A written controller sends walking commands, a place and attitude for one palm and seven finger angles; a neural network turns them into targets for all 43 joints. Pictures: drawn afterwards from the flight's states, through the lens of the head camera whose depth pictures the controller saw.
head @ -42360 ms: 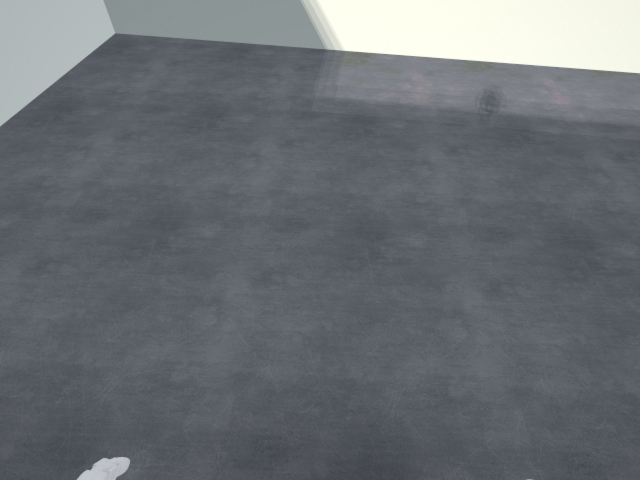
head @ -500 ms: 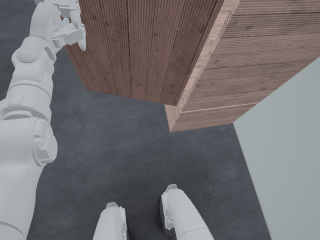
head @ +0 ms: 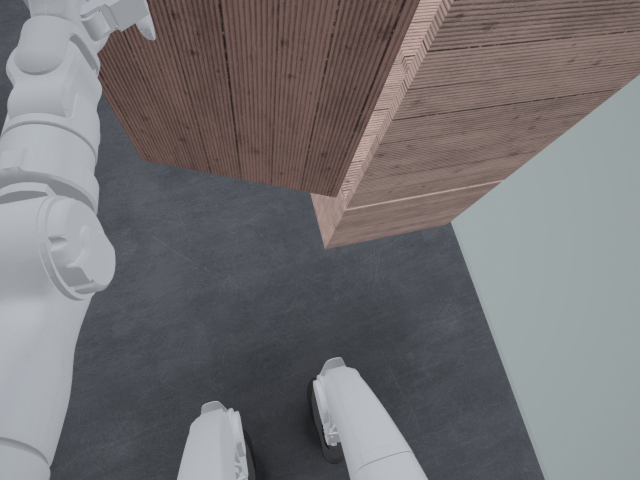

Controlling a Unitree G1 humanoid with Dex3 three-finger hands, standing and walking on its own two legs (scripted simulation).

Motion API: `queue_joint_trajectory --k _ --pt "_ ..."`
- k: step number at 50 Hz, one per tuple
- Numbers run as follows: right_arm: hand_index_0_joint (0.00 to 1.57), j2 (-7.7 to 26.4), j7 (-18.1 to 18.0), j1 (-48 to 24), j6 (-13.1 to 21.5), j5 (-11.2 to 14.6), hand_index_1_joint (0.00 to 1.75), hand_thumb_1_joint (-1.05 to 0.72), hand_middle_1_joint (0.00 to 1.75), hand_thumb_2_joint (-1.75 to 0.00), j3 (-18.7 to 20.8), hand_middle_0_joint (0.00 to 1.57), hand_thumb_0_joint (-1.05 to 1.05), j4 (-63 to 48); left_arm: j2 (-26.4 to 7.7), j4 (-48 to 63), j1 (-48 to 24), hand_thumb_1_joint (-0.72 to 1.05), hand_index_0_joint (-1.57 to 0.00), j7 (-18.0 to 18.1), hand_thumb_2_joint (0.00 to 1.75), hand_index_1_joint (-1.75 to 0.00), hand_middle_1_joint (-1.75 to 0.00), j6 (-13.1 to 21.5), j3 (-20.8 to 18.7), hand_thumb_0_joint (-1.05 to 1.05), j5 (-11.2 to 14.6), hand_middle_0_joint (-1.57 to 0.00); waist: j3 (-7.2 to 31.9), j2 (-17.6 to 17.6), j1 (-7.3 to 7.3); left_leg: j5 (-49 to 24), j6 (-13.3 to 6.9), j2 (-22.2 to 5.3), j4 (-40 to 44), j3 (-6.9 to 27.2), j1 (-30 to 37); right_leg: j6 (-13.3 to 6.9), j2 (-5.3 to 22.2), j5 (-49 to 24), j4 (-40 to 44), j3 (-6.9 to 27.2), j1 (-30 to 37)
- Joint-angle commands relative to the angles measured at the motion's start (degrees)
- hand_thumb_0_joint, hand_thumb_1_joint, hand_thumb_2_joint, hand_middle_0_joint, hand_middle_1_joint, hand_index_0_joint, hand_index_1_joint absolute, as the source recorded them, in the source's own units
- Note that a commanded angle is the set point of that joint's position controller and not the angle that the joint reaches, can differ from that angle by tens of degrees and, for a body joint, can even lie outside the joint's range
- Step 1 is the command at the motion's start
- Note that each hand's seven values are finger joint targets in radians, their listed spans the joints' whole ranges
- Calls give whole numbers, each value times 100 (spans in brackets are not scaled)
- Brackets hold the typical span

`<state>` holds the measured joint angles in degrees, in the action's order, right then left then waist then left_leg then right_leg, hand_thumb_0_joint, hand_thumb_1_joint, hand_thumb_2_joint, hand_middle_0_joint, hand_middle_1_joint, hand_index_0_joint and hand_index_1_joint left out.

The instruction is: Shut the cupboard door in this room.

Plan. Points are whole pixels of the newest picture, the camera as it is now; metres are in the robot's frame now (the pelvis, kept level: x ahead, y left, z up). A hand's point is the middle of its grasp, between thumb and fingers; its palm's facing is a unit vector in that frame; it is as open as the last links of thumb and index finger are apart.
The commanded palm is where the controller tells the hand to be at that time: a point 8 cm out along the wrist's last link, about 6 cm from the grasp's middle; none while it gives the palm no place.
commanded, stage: pull the fist back off the door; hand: left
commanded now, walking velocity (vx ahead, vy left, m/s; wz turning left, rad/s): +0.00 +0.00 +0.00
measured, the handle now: out of the picture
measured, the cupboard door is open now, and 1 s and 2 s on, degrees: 68 67 67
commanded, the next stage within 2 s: draw the hand back to the body in 0.78 s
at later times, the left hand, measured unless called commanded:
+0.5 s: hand (138, 62) +0.53 +0.08 +0.11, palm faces +0.00 -1.00 -0.02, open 3.1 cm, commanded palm +0.50 +0.12 +0.10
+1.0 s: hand (144, 95) +0.50 +0.07 +0.11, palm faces -0.01 -1.00 -0.03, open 3.1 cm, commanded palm +0.44 +0.14 +0.12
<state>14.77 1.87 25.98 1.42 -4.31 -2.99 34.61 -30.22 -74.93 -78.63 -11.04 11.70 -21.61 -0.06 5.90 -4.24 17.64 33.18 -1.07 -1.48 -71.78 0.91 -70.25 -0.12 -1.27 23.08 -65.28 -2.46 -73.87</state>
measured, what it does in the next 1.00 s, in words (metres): stands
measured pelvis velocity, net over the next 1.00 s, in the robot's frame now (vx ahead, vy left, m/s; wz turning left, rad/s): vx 0.00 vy -0.01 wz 0.03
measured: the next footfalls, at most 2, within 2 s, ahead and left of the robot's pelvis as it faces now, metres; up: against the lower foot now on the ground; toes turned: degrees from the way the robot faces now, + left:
none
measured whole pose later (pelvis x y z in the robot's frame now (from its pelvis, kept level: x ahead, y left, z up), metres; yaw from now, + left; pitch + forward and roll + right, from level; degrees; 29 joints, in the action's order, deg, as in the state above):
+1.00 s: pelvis +0.00 -0.01 +0.04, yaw +2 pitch +21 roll +0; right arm 13.4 2.7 19.8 -1.1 -2.6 -0.4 35.4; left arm -12.1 -63.9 -51.5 2.6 27.5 -12.7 1.5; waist 6.7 -1.8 9.4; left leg 29.3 -0.5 0.3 -61.3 -0.5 -52.9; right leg -0.6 0.3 21.6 -58.9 -0.8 -58.2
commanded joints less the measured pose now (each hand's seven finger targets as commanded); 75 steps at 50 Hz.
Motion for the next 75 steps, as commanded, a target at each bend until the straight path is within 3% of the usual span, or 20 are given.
queue_joint_trajectory --k 1,5,9,13,20,23,33,35,36,45,47,48,54,58,61,63,70,71,73,75 --pt "20 953 300 1563 -29 -207 30 -90 30 -90 467 20 0 -176 -513 1744 -2197 90 -130 1855 90 -150 -150 835 -169 0 -350 -130 4105 -852 -147 -3470 97 4 716 315 2473 -87 -62 -2377 491 -12 2507" --pt "20 975 370 1612 -173 -138 30 -90 30 -90 571 20 0 -55 -466 1760 -2159 90 -130 1799 90 -150 -150 1101 158 0 -716 -130 4018 -548 -68 -3151 25 68 943 157 2411 -74 -44 -2602 744 103 3149" --pt "20 919 246 1442 -203 -27 30 -90 30 -90 566 20 0 -130 -600 2122 -2122 90 -130 1515 90 -150 -150 1279 -28 0 -335 -130 4158 -463 -224 -2831 -3 144 1207 51 2487 -65 -48 -2650 965 199 3788" --pt "20 866 206 1282 -139 12 30 -90 30 -90 561 20 0 -40 79 1746 -1485 90 -130 1401 90 -150 -150 1484 371 0 -145 -130 3390 -308 -217 -2594 1 145 1377 10 2525 -55 -44 -2357 1142 153 3523" --pt "20 884 189 1005 -151 93 30 -90 30 -90 587 20 0 -90 527 1348 -555 90 -130 1296 90 -150 -150 1582 569 0 32 -130 2682 236 -380 -1939 -37 239 1564 -108 2068 -79 -7 -1887 1325 221 3665" --pt "20 852 173 859 -147 101 30 -90 30 -90 635 20 0 -141 684 1906 -509 90 -130 1280 90 -150 -150 1818 686 0 96 -130 3013 -110 -495 -2240 4 232 1560 -87 2500 -102 20 -2072 1211 196 3638" --pt "20 833 79 421 -155 164 30 -90 30 -90 695 20 0 -145 1115 2541 -278 90 -130 1463 90 -150 -150 2114 1064 0 134 -130 3058 -76 -618 -2089 55 209 1728 2 2962 -94 41 -1742 1202 118 3542" --pt "20 838 57 346 -164 179 30 -90 30 -90 674 20 0 -165 999 2380 68 90 -130 1497 90 -150 -150 2083 900 0 171 -130 2939 242 -693 -1975 34 221 1757 -41 2758 -84 42 -1714 1257 146 3726" --pt "20 830 37 322 -171 182 30 -90 30 -90 662 20 0 -155 1029 2438 -125 90 -130 1501 90 -150 -150 2084 1004 0 150 -130 2848 314 -589 -1910 14 224 1776 -50 2658 -68 45 -1734 1271 171 3770" --pt "20 833 7 263 -109 170 30 -90 30 -90 619 20 0 -78 1240 1753 -180 90 -130 1455 90 -150 -150 1993 1101 0 158 -130 2481 387 -496 -1571 20 233 1758 1 2426 -78 58 -1327 1276 140 3375" --pt "20 896 -13 281 -139 183 30 -90 30 -90 627 20 0 -277 587 2150 328 90 -130 1448 90 -150 -150 1999 514 0 211 -130 3074 253 -891 -1872 32 264 1878 -52 2640 -121 52 -1625 1227 171 3938" --pt "20 846 -6 234 -149 209 30 -90 30 -90 619 20 0 -381 582 2497 587 90 -130 1391 90 -150 -150 2010 528 0 229 -130 3415 83 -1051 -2147 64 261 1943 -69 2887 -134 63 -1879 1203 173 4175" --pt "20 769 -72 47 -234 441 30 -90 30 -90 642 20 0 -782 832 4051 2264 90 -130 1067 90 -150 -150 1543 788 0 572 -130 2940 741 -1278 -2337 -12 227 2498 -249 3077 -80 4 -2444 1801 206 5282" --pt "20 683 -207 -229 -120 559 30 -90 30 -90 635 20 0 -876 942 5417 2965 90 -130 899 90 -150 -150 1382 943 0 852 -130 2694 594 -1362 -2384 -41 217 2865 -302 3620 -64 -4 -2523 2156 195 5684" --pt "20 649 -269 -465 -8 619 30 -90 30 -90 598 20 0 -827 1151 5587 3654 90 -130 721 90 -150 -150 1216 1186 0 924 -130 1891 612 -1364 -2040 -38 196 3147 -312 3757 -48 13 -2070 2470 160 5525" --pt "20 639 -316 -650 61 667 30 -90 30 -90 565 20 0 -815 1152 5770 3887 90 -130 584 90 -150 -150 1087 1284 0 960 -130 1512 261 -1369 -1866 -26 193 3315 -294 3990 -72 41 -1749 2631 137 5380" --pt "20 626 -430 -1274 294 742 30 -90 30 -90 453 20 0 -1079 992 6847 5099 90 -116 205 90 -135 -135 551 1165 0 1293 -116 1224 432 -1675 -2046 -8 197 3730 -170 4498 -95 111 -1785 2868 50 5855" --pt "20 478 -541 -1596 176 720 30 -90 30 -90 498 20 0 -1114 628 7459 5155 90 -113 690 90 -132 -132 412 1428 0 667 -113 1327 410 -1771 -2187 -27 211 3998 -207 4800 -112 258 -1651 3177 320 6220" --pt "20 431 -650 -1734 116 686 30 -90 30 -90 427 20 0 -1114 866 7733 5710 90 -108 1090 90 -126 -126 98 1545 0 566 -108 911 314 -1749 -2177 -41 173 4212 -179 5008 -91 274 -1560 3428 276 6276" --pt "20 408 -732 -1817 54 664 30 -90 30 -90 372 20 0 -1047 771 7850 5963 90 -102 1303 90 -120 -120 -132 1413 0 489 -102 648 644 -1748 -2286 -64 151 4384 -180 5206 -76 252 -1674 3624 228 6426"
